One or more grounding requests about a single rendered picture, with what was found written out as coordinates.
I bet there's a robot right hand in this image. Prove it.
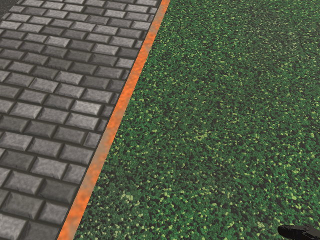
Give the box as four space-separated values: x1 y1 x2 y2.
277 225 320 240

